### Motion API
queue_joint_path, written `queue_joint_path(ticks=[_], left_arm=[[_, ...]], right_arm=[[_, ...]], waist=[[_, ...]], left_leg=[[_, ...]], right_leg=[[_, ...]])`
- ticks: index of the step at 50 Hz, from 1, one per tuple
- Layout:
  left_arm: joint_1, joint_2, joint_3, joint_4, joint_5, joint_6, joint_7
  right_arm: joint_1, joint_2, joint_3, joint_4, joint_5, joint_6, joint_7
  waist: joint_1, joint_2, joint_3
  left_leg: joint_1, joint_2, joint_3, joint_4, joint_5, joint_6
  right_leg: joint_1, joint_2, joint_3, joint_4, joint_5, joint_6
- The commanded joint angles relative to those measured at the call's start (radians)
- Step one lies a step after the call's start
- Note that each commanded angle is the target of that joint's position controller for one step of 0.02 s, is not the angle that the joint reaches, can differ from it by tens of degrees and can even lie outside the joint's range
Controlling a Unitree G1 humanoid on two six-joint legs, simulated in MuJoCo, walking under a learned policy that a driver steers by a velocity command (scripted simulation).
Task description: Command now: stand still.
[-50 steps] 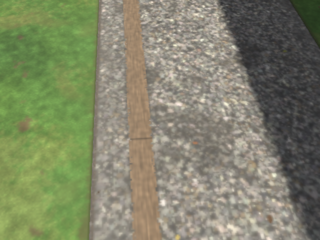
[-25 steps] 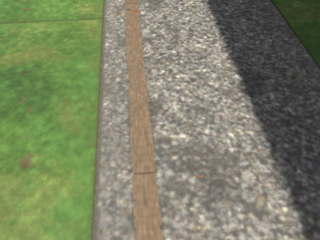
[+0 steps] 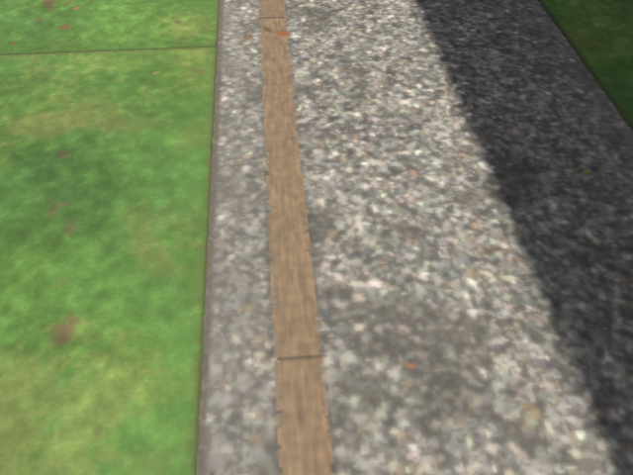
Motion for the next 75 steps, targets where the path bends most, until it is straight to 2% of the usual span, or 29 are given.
queue_joint_path(ticks=[1, 12, 15, 18, 20, 22, 24, 26, 27, 28, 29, 30, 31, 33, 37, 45, 48, 50, 52, 53, 54, 56, 57, 58, 61, 64, 68, 72, 75], left_arm=[[0.044, 0.084, 0.01, -0.003, 0.0, -0.004, 0.005], [0.058, 0.06, 0.007, 0.024, 0.0, -0.001, 0.01], [0.053, 0.062, 0.013, 0.015, 0.006, 0.005, 0.006], [-0.028, 0.034, 0.013, -0.048, 0.035, 0.0, -0.014], [-0.075, 0.042, 0.019, -0.093, 0.034, -0.021, -0.026], [-0.083, 0.055, 0.027, -0.119, 0.026, -0.045, -0.037], [-0.077, 0.057, 0.035, -0.136, 0.015, -0.062, -0.046], [0.038, 0.035, 0.04, -0.115, 0.005, -0.071, -0.05], [0.155, 0.046, 0.052, -0.073, 0.003, -0.072, -0.045], [0.289, 0.103, 0.074, -0.041, 0.012, -0.08, -0.034], [0.438, 0.229, 0.103, -0.02, 0.014, -0.078, -0.026], [0.4, 0.178, 0.09, -0.012, 0.013, -0.062, -0.025], [0.268, 0.148, 0.079, -0.06, 0.016, -0.063, -0.027], [0.152, 0.111, 0.065, -0.105, 0.015, -0.083, -0.029], [0.227, 0.069, 0.042, -0.07, 0.011, -0.111, -0.015], [0.275, 0.072, 0.025, -0.063, 0.01, -0.12, 0.002], [0.275, 0.114, 0.034, -0.061, 0.008, -0.122, 0.016], [0.243, 0.145, 0.047, -0.076, 0.012, -0.111, 0.026], [0.184, 0.17, 0.06, -0.112, 0.012, -0.104, 0.009], [0.195, 0.07, 0.046, -0.162, 0.016, -0.104, -0.01], [0.163, 0.094, 0.055, -0.225, -0.001, -0.11, -0.026], [0.036, 0.132, 0.058, -0.27, 0.004, -0.135, -0.035], [0.043, 0.121, 0.059, -0.263, 0.009, -0.132, -0.03], [0.059, 0.109, 0.058, -0.265, 0.026, -0.115, -0.029], [0.051, 0.086, 0.055, -0.289, 0.045, -0.062, -0.037], [-0.086, 0.098, 0.055, -0.351, 0.043, -0.046, -0.045], [-0.226, 0.095, 0.048, -0.401, 0.035, -0.045, -0.058], [-0.351, 0.092, 0.034, -0.449, 0.026, -0.053, -0.066], [-0.362, 0.11, 0.035, -0.472, 0.019, -0.066, -0.066]], right_arm=[[0.064, -0.084, -0.011, -0.004, 0.0, -0.006, -0.004], [0.096, -0.064, -0.006, 0.019, 0.0, -0.008, -0.008], [0.129, -0.106, -0.026, 0.025, -0.004, 0.002, -0.006], [0.2, -0.149, -0.054, 0.031, -0.004, 0.014, -0.003], [0.22, -0.139, -0.059, 0.033, -0.016, 0.002, -0.001], [0.208, -0.143, -0.066, 0.025, -0.021, -0.017, 0.003], [0.187, -0.147, -0.071, 0.015, -0.016, -0.032, 0.007], [0.137, -0.148, -0.073, 0.004, -0.004, -0.039, 0.008], [0.122, -0.141, -0.07, -0.005, -0.004, -0.044, 0.012], [0.104, -0.105, -0.057, -0.022, -0.008, -0.056, 0.02], [0.111, -0.024, -0.037, -0.074, -0.003, -0.065, 0.03], [0.057, -0.108, -0.059, -0.088, -0.031, -0.06, 0.037], [0.018, -0.099, -0.06, -0.1, -0.031, -0.06, 0.047], [0.036, -0.06, -0.055, -0.083, -0.017, -0.066, 0.061], [0.034, -0.065, -0.065, -0.085, -0.018, -0.033, 0.067], [-0.296, -0.027, -0.04, -0.229, -0.01, -0.026, 0.077], [-0.245, -0.064, -0.053, -0.231, -0.012, -0.027, 0.072], [-0.08, -0.104, -0.075, -0.186, -0.015, -0.03, 0.064], [0.151, -0.175, -0.115, -0.121, -0.03, -0.034, 0.056], [0.147, -0.259, -0.138, -0.132, -0.033, -0.028, 0.047], [0.13, -0.289, -0.144, -0.143, -0.015, -0.016, 0.053], [0.015, -0.206, -0.124, -0.157, 0.0, -0.019, 0.046], [-0.022, -0.171, -0.114, -0.163, -0.003, -0.027, 0.044], [-0.034, -0.153, -0.105, -0.168, 0.001, -0.037, 0.037], [0.009, -0.178, -0.103, -0.161, 0.011, -0.066, 0.032], [0.079, -0.197, -0.106, -0.16, 0.013, -0.066, 0.032], [0.184, -0.171, -0.095, -0.144, 0.011, -0.062, 0.033], [0.241, -0.172, -0.087, -0.135, 0.0, -0.064, 0.021], [0.23, -0.195, -0.086, -0.135, -0.011, -0.068, 0.011]], waist=[[-0.002, 0.013, 0.037], [-0.003, 0.012, 0.045], [-0.018, 0.062, 0.054], [-0.062, 0.156, 0.192], [-0.067, 0.134, 0.225], [-0.053, 0.104, 0.201], [-0.036, 0.106, 0.168], [0.037, 0.097, 0.136], [0.082, 0.058, 0.102], [0.14, -0.076, 0.046], [0.164, -0.355, -0.043], [0.124, -0.218, 0.022], [0.065, -0.092, 0.108], [0.003, -0.017, 0.115], [-0.02, -0.048, 0.086], [0.018, -0.069, 0.141], [-0.023, -0.087, 0.079], [-0.099, -0.117, -0.017], [-0.22, -0.086, -0.124], [-0.157, 0.114, -0.185], [-0.13, 0.161, -0.257], [-0.075, -0.023, -0.025], [-0.024, -0.091, 0.017], [0.008, -0.095, 0.023], [0.032, -0.037, 0.012], [-0.008, 0.016, 0.032], [-0.075, 0.057, 0.026], [-0.12, 0.072, 0.044], [-0.098, 0.085, 0.049]], left_leg=[[-0.097, 0.116, -0.101, -0.087, 0.122, 0.023], [-0.091, 0.114, -0.1, -0.084, 0.151, 0.025], [-0.1, 0.104, -0.142, -0.126, -0.251, 0.064], [-0.103, 0.271, -0.367, -0.257, -0.59, 0.177], [-0.066, 0.331, -0.421, -0.284, -0.492, 0.221], [0.006, 0.32, -0.372, -0.256, -0.343, 0.219], [-0.006, 0.285, -0.296, -0.219, -0.226, 0.199], [-0.15, 0.235, -0.202, -0.131, -0.15, 0.165], [-0.252, 0.189, -0.152, -0.03, -0.077, 0.142], [-0.365, 0.11, -0.047, 0.211, -0.012, 0.104], [-0.564, -0.031, 0.097, 0.568, -0.233, 0.047], [-0.628, 0.002, -0.003, 0.756, -0.283, 0.065], [-0.664, 0.063, -0.032, 0.815, -0.175, 0.08], [-0.588, 0.107, -0.053, 0.772, -0.022, 0.074], [-0.594, 0.088, -0.026, 0.744, 0.06, 0.05], [-0.535, 0.035, 0.135, 0.332, 0.223, 0.054], [-0.404, -0.032, 0.189, 0.266, 0.179, 0.11], [-0.247, -0.077, 0.19, 0.265, 0.101, 0.163], [0.052, -0.04, 0.07, 0.122, 0.044, 0.24], [0.264, 0.233, -0.332, 0.101, 0.001, 0.338], [0.381, 0.358, -0.789, -0.074, -0.093, 0.469], [0.138, 0.317, -0.57, -0.166, -0.061, 0.369], [0.029, 0.271, -0.478, -0.173, 0.082, 0.324], [-0.049, 0.227, -0.402, -0.172, 0.2, 0.302], [-0.122, 0.153, -0.283, -0.168, 0.386, 0.278], [-0.1, 0.117, -0.253, -0.181, 0.426, 0.231], [0.026, 0.106, -0.227, -0.165, 0.537, 0.154], [0.148, 0.128, -0.228, -0.152, 0.602, 0.15], [0.208, 0.172, -0.234, -0.114, 0.714, 0.154]], right_leg=[[0.051, -0.096, 0.095, -0.036, 0.106, -0.022], [0.055, -0.098, 0.089, -0.028, 0.118, -0.018], [-0.009, -0.024, 0.026, 0.06, -0.184, -0.033], [-0.268, 0.009, -0.067, 0.294, -0.302, -0.04], [-0.378, -0.046, -0.043, 0.405, -0.296, -0.049], [-0.414, -0.069, -0.034, 0.39, -0.29, -0.053], [-0.32, -0.053, -0.059, 0.302, -0.249, -0.055], [-0.053, -0.007, -0.112, 0.148, -0.126, -0.061], [0.142, 0.032, -0.117, 0.096, -0.117, -0.061], [0.321, -0.077, 0.046, 0.0, -0.209, -0.081], [0.449, -0.358, 0.525, -0.201, -0.505, -0.184], [0.336, -0.398, 0.664, -0.252, -0.6, -0.225], [0.242, -0.376, 0.558, -0.236, -0.57, -0.214], [0.142, -0.303, 0.341, -0.255, -0.298, -0.17], [0.184, -0.239, 0.087, -0.236, 0.128, -0.119], [0.164, -0.208, -0.146, -0.23, 0.521, -0.085], [0.253, -0.233, -0.196, -0.082, 0.912, -0.068], [0.277, -0.257, -0.214, 0.16, 1.082, -0.067], [0.109, -0.229, -0.223, 0.606, 0.772, -0.071], [-0.206, -0.087, -0.216, 0.975, -0.092, -0.047], [-0.476, 0.051, -0.011, 1.185, -0.368, -0.037], [-0.551, -0.073, 0.048, 1.04, -0.164, -0.051], [-0.483, -0.103, 0.046, 0.957, -0.134, -0.039], [-0.417, -0.118, 0.049, 0.902, -0.137, -0.018], [-0.366, -0.132, 0.022, 0.775, -0.134, 0.03], [-0.445, -0.134, -0.011, 0.631, -0.004, 0.058], [-0.496, -0.114, -0.036, 0.448, 0.15, 0.045], [-0.504, -0.075, -0.062, 0.296, 0.175, 0.016], [-0.431, -0.045, -0.061, 0.197, 0.123, -0.028]])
